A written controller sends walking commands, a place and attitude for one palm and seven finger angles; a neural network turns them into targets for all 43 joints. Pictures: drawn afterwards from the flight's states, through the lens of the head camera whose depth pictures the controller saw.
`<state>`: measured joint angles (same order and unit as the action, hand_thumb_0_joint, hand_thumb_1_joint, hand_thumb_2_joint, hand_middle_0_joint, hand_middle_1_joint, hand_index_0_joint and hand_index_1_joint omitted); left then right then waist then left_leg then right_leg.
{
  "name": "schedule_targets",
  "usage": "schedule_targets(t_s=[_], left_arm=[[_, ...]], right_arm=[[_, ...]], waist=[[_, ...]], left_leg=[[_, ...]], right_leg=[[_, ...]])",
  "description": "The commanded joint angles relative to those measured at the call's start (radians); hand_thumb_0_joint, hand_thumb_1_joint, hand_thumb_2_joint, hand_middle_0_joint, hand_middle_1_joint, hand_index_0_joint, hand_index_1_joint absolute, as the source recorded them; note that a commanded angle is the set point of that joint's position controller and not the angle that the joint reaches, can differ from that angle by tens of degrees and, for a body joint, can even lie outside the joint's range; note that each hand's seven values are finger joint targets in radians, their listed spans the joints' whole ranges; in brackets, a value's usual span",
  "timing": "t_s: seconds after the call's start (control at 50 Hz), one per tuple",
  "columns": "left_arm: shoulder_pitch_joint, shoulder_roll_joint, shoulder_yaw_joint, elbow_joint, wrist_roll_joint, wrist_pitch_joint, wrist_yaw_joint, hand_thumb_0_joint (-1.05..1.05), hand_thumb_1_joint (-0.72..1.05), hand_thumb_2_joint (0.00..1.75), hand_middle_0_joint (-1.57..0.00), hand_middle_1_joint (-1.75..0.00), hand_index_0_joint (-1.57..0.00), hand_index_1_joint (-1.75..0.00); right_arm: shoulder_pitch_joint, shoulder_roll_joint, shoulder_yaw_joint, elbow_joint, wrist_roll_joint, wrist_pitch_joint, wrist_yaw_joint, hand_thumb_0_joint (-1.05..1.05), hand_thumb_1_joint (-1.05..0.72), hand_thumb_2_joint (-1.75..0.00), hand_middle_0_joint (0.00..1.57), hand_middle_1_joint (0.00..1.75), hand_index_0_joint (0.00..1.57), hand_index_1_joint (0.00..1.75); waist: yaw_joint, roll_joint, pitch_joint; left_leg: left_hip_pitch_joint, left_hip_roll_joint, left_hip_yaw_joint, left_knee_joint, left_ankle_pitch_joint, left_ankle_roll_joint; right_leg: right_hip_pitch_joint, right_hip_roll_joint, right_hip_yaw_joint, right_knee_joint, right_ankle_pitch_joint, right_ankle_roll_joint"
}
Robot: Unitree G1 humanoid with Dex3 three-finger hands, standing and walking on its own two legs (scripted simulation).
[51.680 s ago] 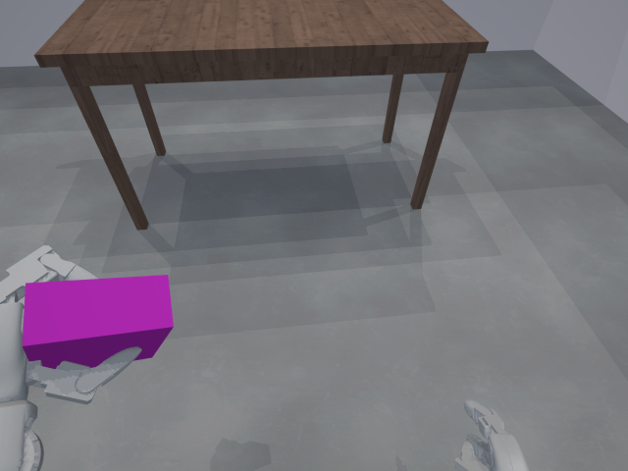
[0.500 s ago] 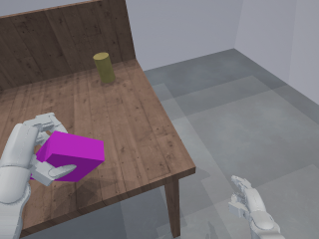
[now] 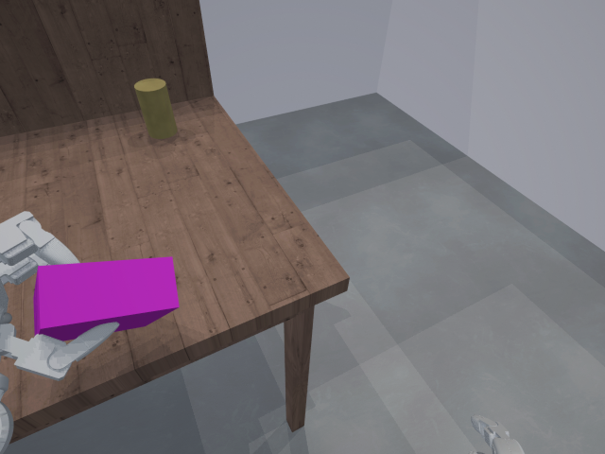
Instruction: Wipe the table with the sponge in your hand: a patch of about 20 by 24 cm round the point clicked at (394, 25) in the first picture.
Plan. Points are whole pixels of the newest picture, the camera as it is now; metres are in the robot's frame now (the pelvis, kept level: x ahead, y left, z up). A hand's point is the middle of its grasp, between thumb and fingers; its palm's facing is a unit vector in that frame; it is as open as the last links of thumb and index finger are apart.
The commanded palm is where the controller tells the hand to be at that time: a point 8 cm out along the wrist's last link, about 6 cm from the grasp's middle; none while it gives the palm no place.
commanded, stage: step back with the hand held close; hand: left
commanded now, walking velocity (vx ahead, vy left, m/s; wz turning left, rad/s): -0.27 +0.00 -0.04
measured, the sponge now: (120, 299) +0.24 +0.20 +0.16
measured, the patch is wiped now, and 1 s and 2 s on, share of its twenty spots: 1.00 1.00 1.00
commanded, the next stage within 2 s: stop stepping back and stand still in 0.38 s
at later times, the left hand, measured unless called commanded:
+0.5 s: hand out of the picture +0.08 +0.18 +0.21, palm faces +0.15 -0.88 -0.45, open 9.1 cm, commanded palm +0.02 +0.27 +0.24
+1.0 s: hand out of the picture -0.07 +0.23 +0.24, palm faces +0.31 -0.87 -0.39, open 9.1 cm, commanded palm -0.09 +0.30 +0.24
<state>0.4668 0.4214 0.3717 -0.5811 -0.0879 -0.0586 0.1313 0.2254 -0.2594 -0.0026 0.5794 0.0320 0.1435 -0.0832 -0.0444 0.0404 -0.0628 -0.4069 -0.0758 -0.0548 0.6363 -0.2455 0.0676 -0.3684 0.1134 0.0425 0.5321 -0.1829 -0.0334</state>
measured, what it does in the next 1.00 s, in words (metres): walks backwards: right foot, then left foot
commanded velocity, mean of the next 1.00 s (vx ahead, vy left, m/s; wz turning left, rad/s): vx -0.01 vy -0.01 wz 0.00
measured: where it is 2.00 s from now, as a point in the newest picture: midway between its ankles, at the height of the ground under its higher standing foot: outside the picture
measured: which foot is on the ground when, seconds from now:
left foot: down 0.00-0.50, up 0.52-0.64, down 0.66-0.96, up 0.98-1.00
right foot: down 0.00-0.04, up 0.06-0.28, down 0.30-0.78, up 0.80-0.96, down 0.98-1.00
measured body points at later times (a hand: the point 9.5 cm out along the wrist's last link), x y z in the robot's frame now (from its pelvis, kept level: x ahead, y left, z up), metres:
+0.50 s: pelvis -0.16 +0.01 -0.01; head -0.11 +0.02 +0.43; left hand +0.07 +0.23 +0.23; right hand +0.04 -0.22 -0.08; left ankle +0.05 +0.07 -0.72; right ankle -0.25 -0.12 -0.73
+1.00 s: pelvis -0.28 +0.03 +0.00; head -0.30 +0.05 +0.45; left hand -0.09 +0.28 +0.26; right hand -0.13 -0.18 -0.09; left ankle -0.18 +0.14 -0.70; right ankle -0.31 -0.04 -0.73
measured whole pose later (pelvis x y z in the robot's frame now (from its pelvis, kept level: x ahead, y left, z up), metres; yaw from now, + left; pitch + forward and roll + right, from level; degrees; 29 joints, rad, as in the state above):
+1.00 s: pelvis -0.28 +0.03 +0.00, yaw -5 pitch +1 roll +0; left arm 0.47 0.45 0.36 -0.72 -0.05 -0.12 0.14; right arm 0.22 -0.13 0.05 0.64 -0.01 -0.04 -0.05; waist 0.01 -0.02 -0.10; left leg -0.54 0.01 0.02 0.80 -0.36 0.00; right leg -0.22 0.05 -0.06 0.52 -0.37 -0.10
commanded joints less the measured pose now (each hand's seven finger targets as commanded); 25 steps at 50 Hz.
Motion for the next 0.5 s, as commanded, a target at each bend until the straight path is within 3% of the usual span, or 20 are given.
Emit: schedule_targets(t_s=[0.0,0.02,0.04,0.06,0.12,0.18,0.2,0.24,0.26,0.28,0.3,0.32,0.34,0.36,0.38,0.4,0.42,0.44,0.46,0.48], left_arm=[[-0.156,0.274,0.193,-0.37,0.043,-0.125,0.048,0.0,0.1,1.3,-1.2,-1.6,-1.2,-1.6],[-0.17,0.23,0.183,-0.369,0.062,-0.135,0.048,0.0,0.1,1.3,-1.2,-1.6,-1.2,-1.6],[-0.196,0.244,0.206,-0.362,0.082,-0.141,0.05,0.0,0.1,1.3,-1.2,-1.6,-1.2,-1.6],[-0.211,0.239,0.21,-0.327,0.084,-0.14,0.047,0.0,0.1,1.3,-1.2,-1.6,-1.2,-1.6],[-0.201,0.17,0.168,-0.177,0.055,-0.122,0.027,0.0,0.1,1.3,-1.2,-1.6,-1.2,-1.6],[-0.143,0.089,0.081,-0.037,0.019,-0.108,0.008,0.0,0.1,1.3,-1.2,-1.6,-1.2,-1.6],[-0.139,0.074,0.053,-0.021,0.012,-0.116,0.002,0.0,0.1,1.3,-1.2,-1.6,-1.2,-1.6],[-0.196,0.078,0.019,-0.061,0.0,-0.15,-0.013,0.0,0.1,1.3,-1.2,-1.6,-1.2,-1.6],[-0.229,0.102,0.023,-0.116,0.003,-0.167,-0.018,0.0,0.1,1.3,-1.2,-1.6,-1.2,-1.6],[-0.261,0.134,0.036,-0.179,0.002,-0.18,-0.02,0.0,0.1,1.3,-1.2,-1.6,-1.2,-1.6],[-0.29,0.188,0.071,-0.256,0.003,-0.196,-0.02,0.0,0.1,1.3,-1.2,-1.6,-1.2,-1.6],[-0.287,0.2,0.091,-0.318,-0.001,-0.204,-0.019,0.0,0.1,1.3,-1.2,-1.6,-1.2,-1.6],[-0.276,0.219,0.115,-0.402,-0.006,-0.205,-0.016,0.0,0.1,1.3,-1.2,-1.6,-1.2,-1.6],[-0.253,0.237,0.139,-0.473,-0.007,-0.197,-0.011,0.0,0.1,1.3,-1.2,-1.6,-1.2,-1.6],[-0.187,0.276,0.194,-0.517,-0.009,-0.186,-0.003,0.0,0.1,1.3,-1.2,-1.6,-1.2,-1.6],[-0.077,0.347,0.287,-0.519,-0.025,-0.166,0.014,0.0,0.1,1.3,-1.2,-1.6,-1.2,-1.6],[-0.003,0.308,0.287,-0.516,-0.039,-0.151,0.013,0.0,0.1,1.3,-1.2,-1.6,-1.2,-1.6],[0.004,0.321,0.312,-0.541,-0.046,-0.155,0.019,0.0,0.1,1.3,-1.2,-1.6,-1.2,-1.6],[0.032,0.32,0.32,-0.512,-0.048,-0.167,0.029,0.0,0.1,1.3,-1.2,-1.6,-1.2,-1.6],[0.051,0.298,0.302,-0.464,-0.049,-0.166,0.037,0.0,0.1,1.3,-1.2,-1.6,-1.2,-1.6]], right_arm=[[-0.195,-0.139,-0.032,-0.207,-0.021,-0.088,-0.017,0.0,-0.9,-0.9,0.2,0.3,0.2,0.3],[-0.189,-0.134,-0.031,-0.209,-0.027,-0.1,-0.015,0.0,-0.9,-0.9,0.2,0.3,0.2,0.3],[-0.168,-0.136,-0.043,-0.22,-0.035,-0.113,-0.015,0.0,-0.9,-0.9,0.2,0.3,0.2,0.3],[-0.139,-0.117,-0.055,-0.209,-0.045,-0.119,-0.013,0.0,-0.9,-0.9,0.2,0.3,0.2,0.3],[-0.142,-0.079,-0.06,-0.162,-0.031,-0.13,0.0,0.0,-0.9,-0.9,0.2,0.3,0.2,0.3],[-0.144,-0.059,-0.041,-0.123,-0.02,-0.148,0.015,0.0,-0.9,-0.9,0.2,0.3,0.2,0.3],[-0.158,-0.062,-0.04,-0.12,-0.018,-0.151,0.015,0.0,-0.9,-0.9,0.2,0.3,0.2,0.3],[-0.145,-0.057,-0.03,-0.095,-0.022,-0.154,0.02,0.0,-0.9,-0.9,0.2,0.3,0.2,0.3],[-0.147,-0.059,-0.031,-0.088,-0.019,-0.155,0.019,0.0,-0.9,-0.9,0.2,0.3,0.2,0.3],[-0.166,-0.064,-0.027,-0.094,-0.013,-0.16,0.016,0.0,-0.9,-0.9,0.2,0.3,0.2,0.3],[-0.196,-0.07,-0.027,-0.101,-0.018,-0.174,0.012,0.0,-0.9,-0.9,0.2,0.3,0.2,0.3],[-0.202,-0.073,-0.029,-0.115,-0.016,-0.187,0.016,0.0,-0.9,-0.9,0.2,0.3,0.2,0.3],[-0.188,-0.067,-0.037,-0.123,-0.014,-0.194,0.024,0.0,-0.9,-0.9,0.2,0.3,0.2,0.3],[-0.185,-0.067,-0.048,-0.135,-0.013,-0.203,0.036,0.0,-0.9,-0.9,0.2,0.3,0.2,0.3],[-0.192,-0.07,-0.052,-0.15,-0.014,-0.208,0.048,0.0,-0.9,-0.9,0.2,0.3,0.2,0.3],[-0.2,-0.073,-0.05,-0.168,-0.014,-0.204,0.053,0.0,-0.9,-0.9,0.2,0.3,0.2,0.3],[-0.211,-0.039,-0.043,-0.169,-0.015,-0.191,0.062,0.0,-0.9,-0.9,0.2,0.3,0.2,0.3],[-0.233,-0.036,-0.042,-0.166,-0.014,-0.177,0.059,0.0,-0.9,-0.9,0.2,0.3,0.2,0.3],[-0.228,-0.019,-0.04,-0.15,-0.003,-0.156,0.048,0.0,-0.9,-0.9,0.2,0.3,0.2,0.3],[-0.216,-0.011,-0.039,-0.128,0.008,-0.136,0.038,0.0,-0.9,-0.9,0.2,0.3,0.2,0.3]], waist=[[0.04,0.209,-0.034],[0.045,0.302,-0.048],[0.053,0.329,-0.067],[0.056,0.277,-0.077],[0.055,0.092,-0.09],[0.043,0.089,-0.004],[0.042,0.125,0.001],[0.044,0.067,-0.074],[0.047,0.0,-0.149],[0.048,-0.048,-0.215],[0.051,-0.004,-0.297],[0.061,0.061,-0.389],[0.068,0.088,-0.468],[0.07,0.086,-0.51],[0.084,0.086,-0.539],[0.104,0.093,-0.533],[0.103,0.091,-0.483],[0.097,0.055,-0.4],[0.07,-0.074,-0.306],[0.05,-0.163,-0.209]], left_leg=[[-0.144,0.238,-0.271,-0.303,-0.349,0.039],[-0.349,0.3,-0.354,-0.458,-0.531,0.067],[-0.511,0.34,-0.4,-0.565,-0.642,0.089],[-0.516,0.341,-0.383,-0.591,-0.591,0.082],[-0.254,0.304,-0.282,-0.496,-0.383,0.068],[-0.007,0.247,-0.195,-0.458,-0.212,-0.006],[0.072,0.23,-0.158,-0.437,-0.125,-0.034],[0.247,0.213,-0.11,-0.288,0.228,-0.09],[0.355,0.199,-0.058,-0.181,0.427,-0.086],[0.443,0.185,-0.021,-0.122,0.558,-0.063],[0.531,0.179,0.001,-0.137,0.669,-0.049],[0.615,0.201,-0.028,-0.177,0.822,-0.036],[0.722,0.242,-0.071,-0.175,0.984,-0.021],[0.767,0.275,-0.088,-0.174,1.062,-0.015],[0.707,0.299,-0.089,-0.188,0.992,-0.022],[0.564,0.302,-0.092,-0.217,0.875,-0.03],[0.43,0.272,-0.056,-0.228,0.639,-0.053],[0.351,0.205,0.003,-0.126,0.304,-0.086],[0.309,0.109,0.046,0.107,0.021,-0.123],[0.252,0.044,0.012,0.367,-0.076,-0.131]], right_leg=[[0.074,-0.125,0.103,-0.018,-0.211,0.014],[0.282,-0.044,0.025,0.18,-0.131,0.042],[0.438,0.003,0.002,0.388,-0.099,0.059],[0.445,0.006,-0.006,0.494,-0.129,0.059],[0.282,-0.001,-0.024,0.393,-0.259,0.048],[0.099,-0.022,-0.042,0.039,-0.313,0.017],[0.057,-0.033,-0.035,-0.047,-0.266,0.012],[0.029,-0.106,0.037,-0.226,-0.065,-0.02],[0.02,-0.146,0.073,-0.243,0.121,-0.021],[0.003,-0.16,0.074,-0.206,0.295,0.002],[-0.003,-0.128,0.036,-0.129,0.354,0.031],[0.004,-0.079,0.005,-0.034,0.188,0.051],[-0.034,-0.053,0.011,0.035,-0.028,0.054],[-0.055,-0.041,0.016,0.088,-0.206,0.052],[-0.01,-0.043,0.024,0.132,-0.285,0.045],[0.07,-0.047,0.026,0.113,-0.322,0.035],[0.118,-0.076,0.019,0.036,-0.284,0.008],[0.057,-0.155,0.054,-0.13,-0.19,-0.036],[-0.086,-0.306,0.181,-0.281,-0.043,-0.104],[-0.245,-0.457,0.309,-0.335,-0.103,-0.17]])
